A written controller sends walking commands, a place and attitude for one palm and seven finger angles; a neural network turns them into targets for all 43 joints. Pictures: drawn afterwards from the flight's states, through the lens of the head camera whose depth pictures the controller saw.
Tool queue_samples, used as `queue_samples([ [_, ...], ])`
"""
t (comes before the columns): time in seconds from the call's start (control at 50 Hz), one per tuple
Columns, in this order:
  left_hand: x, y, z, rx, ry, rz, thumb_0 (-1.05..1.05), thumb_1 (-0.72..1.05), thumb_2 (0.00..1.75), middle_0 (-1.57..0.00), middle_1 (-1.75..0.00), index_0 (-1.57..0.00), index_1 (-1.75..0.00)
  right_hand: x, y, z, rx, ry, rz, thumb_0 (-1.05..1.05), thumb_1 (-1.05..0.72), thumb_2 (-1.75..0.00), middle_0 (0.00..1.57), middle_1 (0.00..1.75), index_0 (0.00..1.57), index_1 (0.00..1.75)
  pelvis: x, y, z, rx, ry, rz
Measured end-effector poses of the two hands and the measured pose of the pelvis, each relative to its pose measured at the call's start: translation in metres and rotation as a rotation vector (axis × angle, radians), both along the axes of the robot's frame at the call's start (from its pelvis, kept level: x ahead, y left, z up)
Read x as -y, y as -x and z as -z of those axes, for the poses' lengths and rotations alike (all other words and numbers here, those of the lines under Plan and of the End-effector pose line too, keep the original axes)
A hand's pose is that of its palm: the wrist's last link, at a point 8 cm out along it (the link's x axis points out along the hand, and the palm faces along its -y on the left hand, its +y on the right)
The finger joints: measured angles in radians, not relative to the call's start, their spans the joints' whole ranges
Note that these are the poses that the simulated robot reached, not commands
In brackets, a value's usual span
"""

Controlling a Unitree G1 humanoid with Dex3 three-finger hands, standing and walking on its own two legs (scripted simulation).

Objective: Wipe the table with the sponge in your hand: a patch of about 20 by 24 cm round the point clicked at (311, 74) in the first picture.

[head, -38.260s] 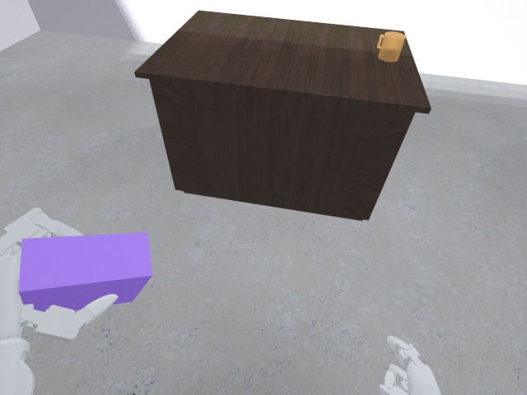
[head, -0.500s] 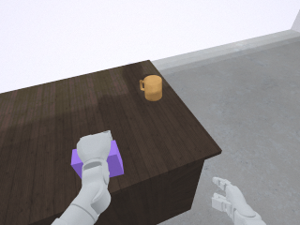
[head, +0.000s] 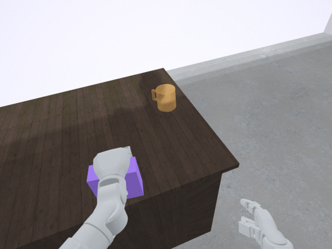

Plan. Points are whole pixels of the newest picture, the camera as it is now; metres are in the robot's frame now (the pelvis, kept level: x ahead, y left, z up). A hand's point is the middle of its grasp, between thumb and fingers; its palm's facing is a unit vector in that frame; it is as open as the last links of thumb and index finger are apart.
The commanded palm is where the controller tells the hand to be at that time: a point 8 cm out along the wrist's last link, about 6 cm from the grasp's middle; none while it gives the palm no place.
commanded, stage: slide across to the third lane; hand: left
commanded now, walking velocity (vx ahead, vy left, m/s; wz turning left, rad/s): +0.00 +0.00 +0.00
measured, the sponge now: (119, 184) +0.29 +0.18 -0.01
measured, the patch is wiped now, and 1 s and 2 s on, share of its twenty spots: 0.85 0.85 1.00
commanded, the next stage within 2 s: wipe forward along the third lane in 0.24 s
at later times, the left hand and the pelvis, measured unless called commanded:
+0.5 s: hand (133, 169) +0.31 +0.14 +0.03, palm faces -0.03 -0.09 -1.00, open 9.5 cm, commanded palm +0.30 +0.14 +0.08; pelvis -0.01 -0.01 +0.00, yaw +0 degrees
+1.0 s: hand (134, 155) +0.36 +0.15 +0.03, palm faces -0.06 -0.05 -1.00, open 9.5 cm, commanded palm +0.35 +0.16 +0.07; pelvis -0.02 -0.02 +0.00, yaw -1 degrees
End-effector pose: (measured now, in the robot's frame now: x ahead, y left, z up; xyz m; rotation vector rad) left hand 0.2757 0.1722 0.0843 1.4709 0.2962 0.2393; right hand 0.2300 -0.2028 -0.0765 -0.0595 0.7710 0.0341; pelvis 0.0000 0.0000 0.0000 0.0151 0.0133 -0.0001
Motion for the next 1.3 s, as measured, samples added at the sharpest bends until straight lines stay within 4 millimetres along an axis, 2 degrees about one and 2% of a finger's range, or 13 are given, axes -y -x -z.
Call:
queue_samples([
  [0.2, 0.012, -0.007, 0.000, -0.007, -0.004, -0.005, 0.00, -0.48, 1.10, -0.74, -1.45, -0.79, -1.39, 0.004, 0.002, 0.000, 0.003, -0.003, -0.006, 0.01, -0.91, -0.90, 0.20, 0.30, 0.20, 0.30, 0.008, 0.006, 0.000, -0.002, -0.003, -0.009],
  [0.44, 0.035, -0.016, 0.001, -0.006, -0.009, 0.032, -0.01, -0.48, 1.10, -0.74, -1.44, -0.80, -1.39, 0.015, 0.019, 0.006, -0.028, 0.002, 0.021, 0.01, -0.91, -0.90, 0.20, 0.30, 0.20, 0.30, 0.012, 0.012, 0.000, -0.009, -0.006, -0.007],
  [0.64, 0.033, -0.038, 0.000, -0.022, -0.023, -0.007, -0.01, -0.50, 1.10, -0.77, -1.41, -0.83, -1.36, 0.030, 0.044, 0.015, -0.084, 0.045, 0.075, 0.01, -0.91, -0.90, 0.20, 0.30, 0.20, 0.30, 0.017, 0.020, 0.001, -0.036, -0.009, 0.001],
  [0.94, 0.028, -0.066, 0.001, -0.041, -0.034, -0.031, 0.00, -0.53, 1.12, -0.79, -1.39, -0.84, -1.34, 0.053, 0.088, 0.037, -0.194, 0.085, 0.151, 0.01, -0.91, -0.90, 0.20, 0.30, 0.20, 0.30, 0.021, 0.022, 0.004, -0.089, -0.011, 0.010],
  [1.3, 0.014, -0.108, -0.001, -0.072, -0.063, -0.043, 0.01, -0.53, 1.13, -0.79, -1.40, -0.84, -1.35, 0.068, 0.123, 0.052, -0.277, 0.115, 0.208, 0.01, -0.91, -0.90, 0.20, 0.30, 0.20, 0.30, 0.023, 0.020, 0.006, -0.148, -0.007, 0.011],
])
